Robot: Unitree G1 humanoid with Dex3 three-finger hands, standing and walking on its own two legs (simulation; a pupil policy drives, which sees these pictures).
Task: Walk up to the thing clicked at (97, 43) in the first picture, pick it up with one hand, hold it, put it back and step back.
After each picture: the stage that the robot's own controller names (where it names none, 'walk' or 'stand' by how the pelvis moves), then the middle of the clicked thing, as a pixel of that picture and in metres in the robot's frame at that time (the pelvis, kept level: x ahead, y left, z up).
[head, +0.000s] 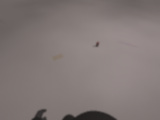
stand; (97, 44) +1.68 -0.18 -0.72
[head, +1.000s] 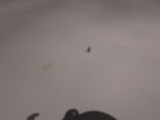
walk; (89, 49) +1.55 +0.11 -0.71
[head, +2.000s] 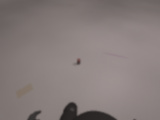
walk; (78, 61) +1.03 +0.23 -0.71
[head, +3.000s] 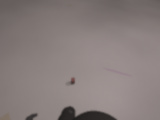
walk; (72, 81) +0.60 +0.19 -0.70
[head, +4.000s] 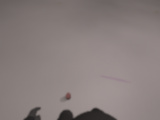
walk; (68, 96) +0.36 +0.17 -0.71
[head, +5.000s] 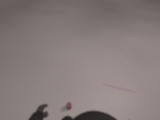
stand; (69, 106) +0.29 +0.18 -0.72
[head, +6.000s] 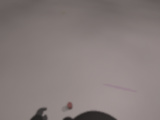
stand; (70, 105) +0.30 +0.18 -0.73
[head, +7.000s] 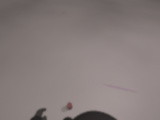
stand; (69, 106) +0.29 +0.19 -0.73
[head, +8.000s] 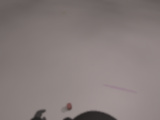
stand; (69, 106) +0.29 +0.19 -0.73
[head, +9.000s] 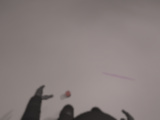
go down; (68, 94) +0.32 +0.19 -0.68
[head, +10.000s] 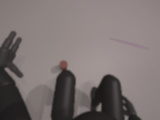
go down; (63, 65) +0.39 +0.19 -0.30
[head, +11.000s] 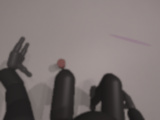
close in; (61, 64) +0.39 +0.19 -0.28
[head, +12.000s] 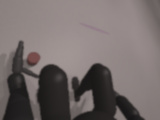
close; (33, 59) +0.39 +0.23 -0.22
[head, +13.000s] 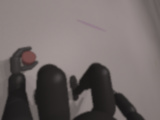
close; (28, 59) +0.38 +0.23 -0.22
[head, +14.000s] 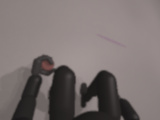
lift; (47, 65) +0.32 +0.24 -0.16
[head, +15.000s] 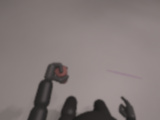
lift; (62, 75) +0.31 +0.17 +0.01
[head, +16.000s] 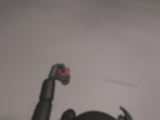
hold; (64, 76) +0.32 +0.16 +0.00
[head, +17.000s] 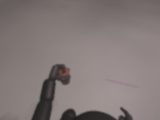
hold; (64, 76) +0.32 +0.17 +0.00
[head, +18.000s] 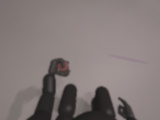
crouch; (64, 69) +0.36 +0.17 -0.07
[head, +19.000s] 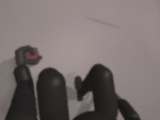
lower; (33, 57) +0.40 +0.23 -0.22
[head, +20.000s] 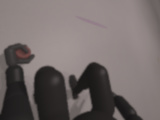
lower; (23, 55) +0.40 +0.25 -0.23
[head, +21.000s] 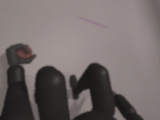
lower; (25, 55) +0.40 +0.25 -0.23
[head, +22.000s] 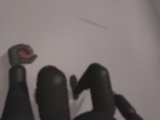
lower; (26, 55) +0.40 +0.25 -0.23
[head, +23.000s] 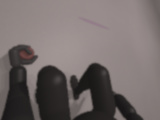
loosen; (27, 55) +0.39 +0.25 -0.23
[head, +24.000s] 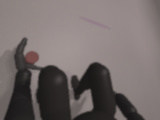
withdraw; (31, 58) +0.38 +0.22 -0.23
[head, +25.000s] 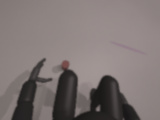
walk; (65, 65) +0.40 +0.18 -0.29
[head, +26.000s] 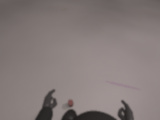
stand; (70, 103) +0.32 +0.15 -0.65
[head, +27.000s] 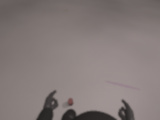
stand; (70, 102) +0.34 +0.17 -0.66
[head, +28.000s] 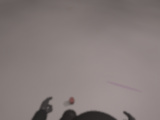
stand; (71, 101) +0.33 +0.16 -0.68
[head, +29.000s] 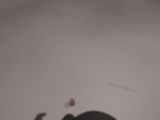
walk; (72, 102) +0.35 +0.17 -0.72
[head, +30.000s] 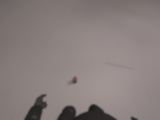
walk; (74, 80) +0.52 +0.14 -0.70
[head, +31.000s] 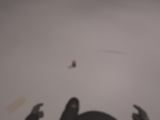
walk; (74, 64) +0.83 +0.27 -0.68
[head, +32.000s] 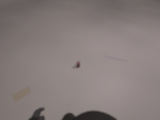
stand; (78, 64) +0.99 +0.19 -0.71
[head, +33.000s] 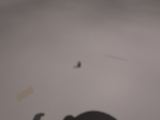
stand; (79, 64) +1.01 +0.18 -0.72
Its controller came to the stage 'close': yes
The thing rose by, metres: 0.72
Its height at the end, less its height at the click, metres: +0.00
